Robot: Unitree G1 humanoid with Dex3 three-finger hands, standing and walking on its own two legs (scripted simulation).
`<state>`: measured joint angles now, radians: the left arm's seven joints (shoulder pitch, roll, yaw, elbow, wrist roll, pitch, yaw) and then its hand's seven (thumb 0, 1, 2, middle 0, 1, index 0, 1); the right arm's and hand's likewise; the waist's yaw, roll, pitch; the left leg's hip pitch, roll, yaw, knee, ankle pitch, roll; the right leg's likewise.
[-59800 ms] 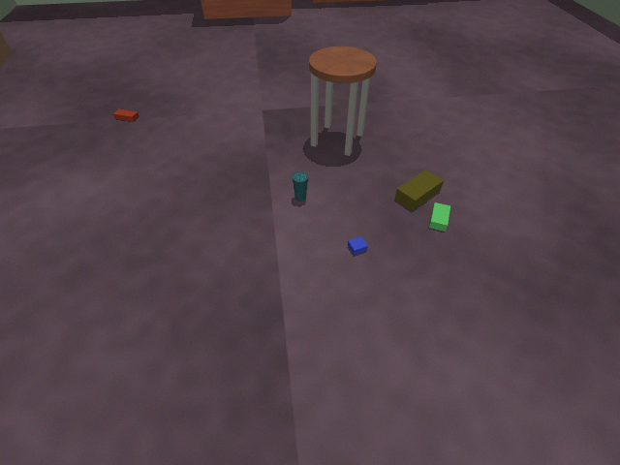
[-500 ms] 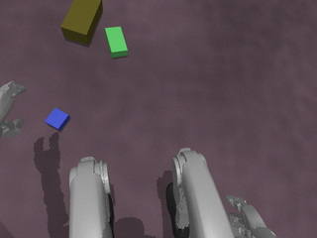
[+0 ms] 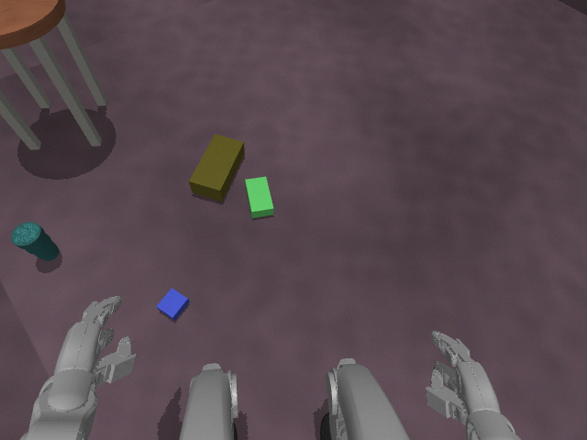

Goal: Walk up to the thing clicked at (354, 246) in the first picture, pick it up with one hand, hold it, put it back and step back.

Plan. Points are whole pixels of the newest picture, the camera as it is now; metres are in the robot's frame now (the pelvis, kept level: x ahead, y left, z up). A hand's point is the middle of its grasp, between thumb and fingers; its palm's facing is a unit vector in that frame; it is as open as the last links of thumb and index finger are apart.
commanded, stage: home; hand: left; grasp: from above
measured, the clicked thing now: (173, 304) +0.49 +0.28 -0.59
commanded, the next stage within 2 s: none
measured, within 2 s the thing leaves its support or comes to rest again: neither
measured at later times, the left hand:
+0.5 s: hand (96, 396) +0.21 +0.19 +0.07, palm faces +0.10 -0.97 -0.20, open 7.4 cm
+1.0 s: hand (94, 409) +0.20 +0.19 +0.07, palm faces +0.09 -0.98 -0.20, open 7.5 cm
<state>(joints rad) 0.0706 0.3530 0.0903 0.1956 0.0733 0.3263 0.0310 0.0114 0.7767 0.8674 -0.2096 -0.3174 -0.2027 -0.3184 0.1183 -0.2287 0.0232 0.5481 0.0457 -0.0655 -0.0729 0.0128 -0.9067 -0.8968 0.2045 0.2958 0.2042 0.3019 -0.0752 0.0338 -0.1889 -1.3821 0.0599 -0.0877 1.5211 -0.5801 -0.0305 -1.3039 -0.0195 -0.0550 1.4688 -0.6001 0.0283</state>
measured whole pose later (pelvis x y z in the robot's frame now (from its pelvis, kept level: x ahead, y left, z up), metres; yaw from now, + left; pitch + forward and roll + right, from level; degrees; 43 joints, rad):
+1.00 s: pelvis +0.05 +0.00 +0.11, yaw +3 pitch +9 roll -3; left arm 0.49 0.22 0.04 -0.13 -0.05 0.48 0.02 0.01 0.89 0.88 -0.20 -0.30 -0.20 -0.29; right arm 0.28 -0.22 0.04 0.55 0.00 -0.24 -0.19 0.02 -0.90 -0.90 0.21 0.30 0.21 0.30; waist -0.05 0.04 -0.15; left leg -0.71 0.05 -0.06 1.01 -0.47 -0.03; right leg -0.62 -0.03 -0.06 0.94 -0.48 0.03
